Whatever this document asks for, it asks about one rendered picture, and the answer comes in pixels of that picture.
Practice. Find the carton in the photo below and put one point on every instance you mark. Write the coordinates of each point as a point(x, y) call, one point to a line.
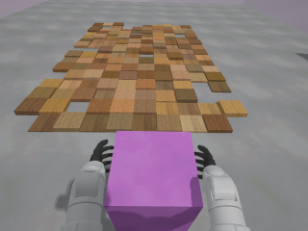
point(153, 182)

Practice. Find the right robot hand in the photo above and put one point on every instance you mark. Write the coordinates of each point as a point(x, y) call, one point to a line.
point(207, 159)

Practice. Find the robot right forearm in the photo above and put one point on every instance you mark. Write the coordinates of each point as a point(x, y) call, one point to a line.
point(223, 201)

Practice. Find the robot left forearm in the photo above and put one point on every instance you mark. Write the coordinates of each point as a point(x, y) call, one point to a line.
point(85, 203)

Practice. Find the left robot hand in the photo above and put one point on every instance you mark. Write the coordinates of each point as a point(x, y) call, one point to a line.
point(98, 156)

